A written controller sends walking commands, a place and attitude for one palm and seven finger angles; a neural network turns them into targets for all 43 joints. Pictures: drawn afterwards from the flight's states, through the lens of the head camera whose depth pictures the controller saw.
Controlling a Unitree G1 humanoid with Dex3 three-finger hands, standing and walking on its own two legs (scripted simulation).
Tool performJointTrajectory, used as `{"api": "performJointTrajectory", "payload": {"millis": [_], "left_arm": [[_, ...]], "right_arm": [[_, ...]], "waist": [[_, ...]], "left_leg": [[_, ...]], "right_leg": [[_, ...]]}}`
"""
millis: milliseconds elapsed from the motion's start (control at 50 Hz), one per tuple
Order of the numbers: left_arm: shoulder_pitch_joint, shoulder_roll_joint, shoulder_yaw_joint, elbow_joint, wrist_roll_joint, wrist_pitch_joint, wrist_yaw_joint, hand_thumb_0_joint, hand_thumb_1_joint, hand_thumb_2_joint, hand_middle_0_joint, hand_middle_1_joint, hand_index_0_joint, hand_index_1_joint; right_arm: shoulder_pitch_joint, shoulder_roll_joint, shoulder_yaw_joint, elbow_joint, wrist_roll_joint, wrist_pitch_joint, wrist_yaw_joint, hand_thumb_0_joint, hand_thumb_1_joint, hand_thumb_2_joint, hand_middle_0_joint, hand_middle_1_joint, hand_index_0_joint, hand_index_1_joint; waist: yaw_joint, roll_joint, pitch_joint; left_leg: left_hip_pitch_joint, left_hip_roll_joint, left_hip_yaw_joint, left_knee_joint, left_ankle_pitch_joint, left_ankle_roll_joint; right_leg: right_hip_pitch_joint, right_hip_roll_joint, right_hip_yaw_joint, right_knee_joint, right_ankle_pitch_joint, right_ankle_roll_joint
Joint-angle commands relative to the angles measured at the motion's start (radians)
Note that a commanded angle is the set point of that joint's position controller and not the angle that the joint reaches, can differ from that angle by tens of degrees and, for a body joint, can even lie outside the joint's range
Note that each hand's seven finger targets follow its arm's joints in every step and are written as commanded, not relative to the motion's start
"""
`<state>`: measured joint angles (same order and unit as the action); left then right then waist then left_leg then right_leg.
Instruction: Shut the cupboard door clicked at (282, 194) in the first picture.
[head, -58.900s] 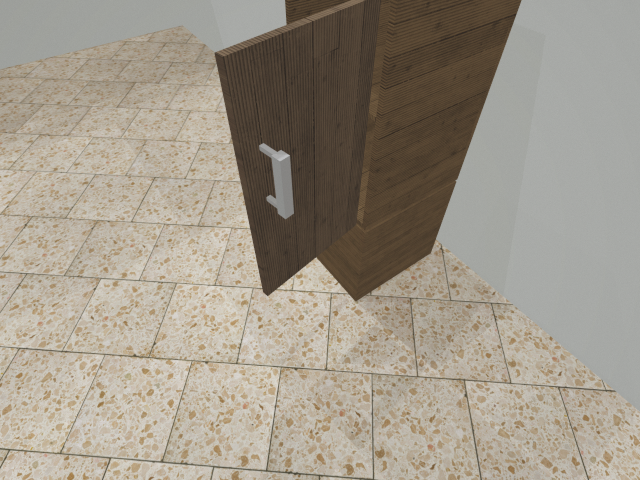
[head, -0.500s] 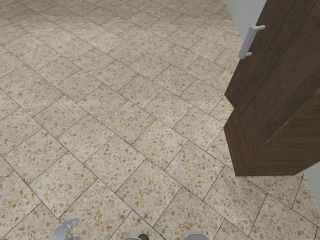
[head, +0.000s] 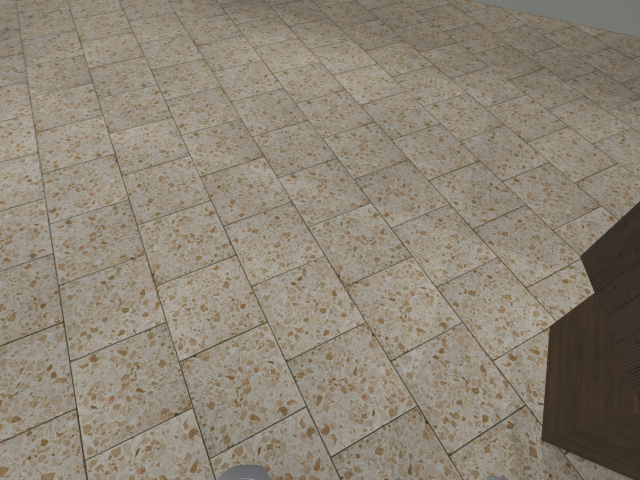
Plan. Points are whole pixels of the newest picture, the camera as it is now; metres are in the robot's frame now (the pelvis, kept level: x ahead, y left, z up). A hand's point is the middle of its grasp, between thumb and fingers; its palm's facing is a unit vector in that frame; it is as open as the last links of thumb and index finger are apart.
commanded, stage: walk to a spot facing it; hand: left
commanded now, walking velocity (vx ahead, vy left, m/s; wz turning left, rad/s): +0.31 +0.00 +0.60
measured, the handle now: out of the picture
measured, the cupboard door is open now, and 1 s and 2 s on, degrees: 20 20 20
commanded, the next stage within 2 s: turn to face it in 1.14 s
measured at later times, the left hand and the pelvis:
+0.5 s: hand (190, 374) +0.26 +0.22 -0.14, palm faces +0.14 -0.96 -0.25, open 7.4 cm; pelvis +0.16 +0.00 -0.01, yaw +11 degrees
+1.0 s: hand (202, 429) +0.19 +0.19 -0.18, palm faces +0.57 -0.80 -0.18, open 7.4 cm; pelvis +0.34 +0.06 -0.01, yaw +31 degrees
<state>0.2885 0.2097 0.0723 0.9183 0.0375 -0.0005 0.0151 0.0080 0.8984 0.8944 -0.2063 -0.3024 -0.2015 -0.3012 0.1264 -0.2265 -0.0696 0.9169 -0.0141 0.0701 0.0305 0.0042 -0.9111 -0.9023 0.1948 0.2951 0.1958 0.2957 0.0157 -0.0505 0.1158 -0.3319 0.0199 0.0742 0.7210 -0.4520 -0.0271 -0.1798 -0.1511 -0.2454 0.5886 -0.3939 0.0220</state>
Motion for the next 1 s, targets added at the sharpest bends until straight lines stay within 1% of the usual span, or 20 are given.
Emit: {"api": "performJointTrajectory", "payload": {"millis": [0, 20, 40, 80, 140, 280, 380, 400, 440, 460, 480, 500, 540, 580, 620, 740, 880, 920, 960, 980], "left_arm": [[0.015, 0.149, 0.048, -0.073, -0.020, -0.013, -0.012, 0.000, 0.900, 0.900, -0.200, -0.300, -0.200, -0.300], [-0.105, 0.100, 0.022, -0.150, -0.013, -0.013, -0.019, 0.000, 0.900, 0.900, -0.200, -0.300, -0.200, -0.300], [-0.194, 0.127, 0.021, -0.182, -0.006, -0.011, -0.018, 0.000, 0.900, 0.900, -0.200, -0.300, -0.200, -0.300], [-0.192, 0.127, 0.029, -0.151, -0.003, -0.016, -0.021, 0.000, 0.900, 0.900, -0.200, -0.300, -0.200, -0.300], [-0.118, 0.121, 0.030, -0.105, -0.004, -0.010, -0.041, 0.000, 0.900, 0.900, -0.200, -0.300, -0.200, -0.300], [-0.194, 0.100, 0.015, -0.130, -0.012, -0.016, -0.050, 0.000, 0.900, 0.900, -0.200, -0.300, -0.200, -0.300], [-0.238, 0.093, 0.015, -0.155, -0.017, -0.033, -0.052, 0.000, 0.900, 0.900, -0.200, -0.300, -0.200, -0.300], [-0.215, 0.096, 0.016, -0.146, -0.018, -0.036, -0.050, 0.000, 0.900, 0.900, -0.200, -0.300, -0.200, -0.300], [-0.008, 0.131, 0.033, -0.084, -0.015, -0.050, -0.044, 0.000, 0.900, 0.900, -0.200, -0.300, -0.200, -0.300], [0.163, 0.206, 0.053, -0.034, -0.005, -0.065, -0.034, 0.000, 0.900, 0.900, -0.200, -0.300, -0.200, -0.300], [0.255, 0.315, 0.077, -0.015, 0.003, -0.063, -0.021, 0.000, 0.900, 0.900, -0.200, -0.300, -0.200, -0.300], [0.200, 0.280, 0.067, -0.024, -0.011, -0.053, -0.012, 0.000, 0.900, 0.900, -0.200, -0.300, -0.200, -0.300], [0.021, 0.175, 0.043, -0.062, -0.006, -0.056, -0.005, 0.000, 0.900, 0.900, -0.200, -0.300, -0.200, -0.300], [-0.065, 0.095, 0.023, -0.067, -0.008, -0.062, -0.002, 0.000, 0.900, 0.900, -0.200, -0.300, -0.200, -0.300], [-0.033, 0.074, 0.014, -0.054, -0.007, -0.075, -0.004, 0.000, 0.900, 0.900, -0.200, -0.300, -0.200, -0.300], [0.069, 0.062, 0.012, 0.009, -0.008, -0.094, 0.001, 0.000, 0.900, 0.900, -0.200, -0.300, -0.200, -0.300], [0.125, 0.127, 0.017, 0.040, -0.005, -0.084, 0.000, 0.000, 0.900, 0.900, -0.200, -0.300, -0.200, -0.300], [0.093, 0.165, 0.028, 0.024, -0.006, -0.080, -0.002, 0.000, 0.900, 0.900, -0.200, -0.300, -0.200, -0.300], [0.062, 0.190, 0.034, 0.016, -0.017, -0.073, -0.009, 0.000, 0.900, 0.900, -0.200, -0.300, -0.200, -0.300], [0.066, 0.156, 0.035, -0.008, -0.020, -0.068, -0.021, 0.000, 0.900, 0.900, -0.200, -0.300, -0.200, -0.300]], "right_arm": [[0.191, -0.207, -0.043, -0.040, -0.014, -0.069, -0.010, 0.000, -0.900, -0.900, 0.200, 0.300, 0.200, 0.300], [0.317, -0.299, -0.065, -0.008, -0.021, -0.069, -0.022, 0.000, -0.900, -0.900, 0.200, 0.300, 0.200, 0.300], [0.357, -0.283, -0.060, 0.020, -0.015, -0.067, -0.030, 0.000, -0.900, -0.900, 0.200, 0.300, 0.200, 0.300], [0.243, -0.199, -0.029, -0.027, -0.016, -0.081, -0.041, 0.000, -0.900, -0.900, 0.200, 0.300, 0.200, 0.300], [0.155, -0.169, -0.014, -0.046, -0.013, -0.104, -0.048, 0.000, -0.900, -0.900, 0.200, 0.300, 0.200, 0.300], [0.223, -0.153, -0.012, -0.002, -0.008, -0.121, -0.044, 0.000, -0.900, -0.900, 0.200, 0.300, 0.200, 0.300], [0.248, -0.153, -0.016, 0.027, -0.016, -0.125, -0.046, 0.000, -0.900, -0.900, 0.200, 0.300, 0.200, 0.300], [0.241, -0.154, -0.015, 0.032, -0.014, -0.124, -0.048, 0.000, -0.900, -0.900, 0.200, 0.300, 0.200, 0.300], [0.208, -0.149, -0.014, 0.034, -0.007, -0.124, -0.047, 0.000, -0.900, -0.900, 0.200, 0.300, 0.200, 0.300], [0.220, -0.111, -0.011, 0.029, 0.005, -0.132, -0.038, 0.000, -0.900, -0.900, 0.200, 0.300, 0.200, 0.300], [0.289, -0.039, 0.002, 0.004, 0.018, -0.134, -0.037, 0.000, -0.900, -0.900, 0.200, 0.300, 0.200, 0.300], [0.256, -0.071, -0.007, 0.002, 0.004, -0.126, -0.036, 0.000, -0.900, -0.900, 0.200, 0.300, 0.200, 0.300], [0.230, -0.052, -0.011, 0.023, -0.008, -0.121, -0.026, 0.000, -0.900, -0.900, 0.200, 0.300, 0.200, 0.300], [0.220, -0.028, -0.010, 0.045, -0.012, -0.096, -0.014, 0.000, -0.900, -0.900, 0.200, 0.300, 0.200, 0.300], [0.226, 0.005, -0.004, 0.051, -0.011, -0.078, -0.005, 0.000, -0.900, -0.900, 0.200, 0.300, 0.200, 0.300], [0.075, 0.026, 0.002, -0.007, -0.014, -0.069, 0.010, 0.000, -0.900, -0.900, 0.200, 0.300, 0.200, 0.300], [-0.095, -0.004, 0.015, -0.086, -0.012, -0.088, 0.030, 0.000, -0.900, -0.900, 0.200, 0.300, 0.200, 0.300], [-0.029, -0.032, 0.007, -0.079, -0.013, -0.093, 0.024, 0.000, -0.900, -0.900, 0.200, 0.300, 0.200, 0.300], [0.163, -0.101, -0.015, -0.035, -0.021, -0.098, 0.016, 0.000, -0.900, -0.900, 0.200, 0.300, 0.200, 0.300], [0.302, -0.223, -0.045, -0.011, -0.029, -0.101, 0.005, 0.000, -0.900, -0.900, 0.200, 0.300, 0.200, 0.300]], "waist": [[-0.115, 0.240, -0.215], [-0.184, 0.435, -0.186], [-0.189, 0.271, -0.136], [-0.124, 0.240, -0.069], [-0.057, 0.189, -0.031], [-0.057, 0.184, -0.017], [-0.054, 0.193, -0.021], [-0.041, 0.183, -0.034], [0.061, 0.092, -0.106], [0.130, -0.072, -0.224], [0.134, -0.369, -0.352], [0.105, -0.265, -0.271], [0.028, -0.163, -0.143], [-0.032, -0.104, -0.092], [-0.045, -0.090, -0.076], [-0.025, -0.053, -0.053], [0.012, -0.062, -0.041], [-0.030, -0.068, -0.079], [-0.134, -0.011, -0.192], [-0.193, 0.214, -0.301]], "left_leg": [[0.445, 0.169, -0.272, -0.385, 0.076, 0.128], [0.543, 0.375, -0.599, -0.437, 0.266, 0.248], [0.492, 0.411, -0.569, -0.442, 0.280, 0.293], [0.313, 0.307, -0.488, -0.461, 0.114, 0.238], [0.241, 0.215, -0.369, -0.491, 0.224, 0.205], [0.247, 0.169, -0.298, -0.526, 0.278, 0.224], [0.232, 0.181, -0.304, -0.473, 0.389, 0.216], [0.192, 0.187, -0.314, -0.457, 0.411, 0.211], [0.061, 0.122, -0.269, -0.245, 0.447, 0.166], [-0.088, 0.026, -0.189, 0.029, 0.328, 0.123], [-0.250, -0.133, -0.111, 0.377, -0.126, 0.081], [-0.309, -0.058, -0.167, 0.561, -0.129, 0.094], [-0.325, 0.021, -0.158, 0.651, 0.077, 0.083], [-0.251, 0.071, -0.145, 0.609, 0.165, 0.065], [-0.260, 0.062, -0.113, 0.567, 0.211, 0.048], [-0.383, 0.087, -0.047, 0.357, 0.254, 0.021], [-0.297, 0.062, 0.032, 0.017, 0.209, 0.067], [-0.160, 0.016, 0.066, -0.023, 0.158, 0.096], [0.186, -0.051, 0.082, -0.135, 0.230, 0.119], [0.423, 0.102, -0.193, -0.203, 0.225, 0.182]], "right_leg": [[-0.277, -0.065, 0.020, 0.285, 0.041, 0.004], [-0.580, 0.058, 0.065, 0.536, -0.269, 0.041], [-0.642, 0.016, 0.185, 0.601, -0.231, 0.018], [-0.570, -0.012, 0.227, 0.583, -0.089, 0.017], [-0.519, 0.013, 0.229, 0.551, 0.078, 0.038], [-0.489, 0.037, 0.204, 0.298, 0.210, 0.061], [-0.333, 0.084, 0.185, 0.078, 0.206, 0.033], [-0.245, 0.095, 0.189, 0.052, 0.213, 0.021], [0.089, 0.121, 0.191, -0.053, 0.240, 0.001], [0.360, -0.031, 0.352, -0.150, 0.105, -0.041], [0.487, -0.331, 0.762, -0.303, -0.014, -0.128], [0.362, -0.357, 0.822, -0.378, -0.144, -0.147], [0.125, -0.293, 0.671, -0.411, -0.235, -0.129], [-0.033, -0.224, 0.372, -0.397, -0.032, -0.092], [-0.048, -0.189, 0.237, -0.394, 0.152, -0.084], [0.111, -0.197, 0.086, -0.377, 0.482, -0.110], [0.246, -0.243, 0.020, -0.278, 0.667, -0.112], [0.230, -0.259, -0.017, -0.166, 0.808, -0.108], [0.089, -0.208, -0.089, 0.147, 0.770, -0.065], [-0.132, -0.101, -0.090, 0.455, 0.399, -0.015]]}}
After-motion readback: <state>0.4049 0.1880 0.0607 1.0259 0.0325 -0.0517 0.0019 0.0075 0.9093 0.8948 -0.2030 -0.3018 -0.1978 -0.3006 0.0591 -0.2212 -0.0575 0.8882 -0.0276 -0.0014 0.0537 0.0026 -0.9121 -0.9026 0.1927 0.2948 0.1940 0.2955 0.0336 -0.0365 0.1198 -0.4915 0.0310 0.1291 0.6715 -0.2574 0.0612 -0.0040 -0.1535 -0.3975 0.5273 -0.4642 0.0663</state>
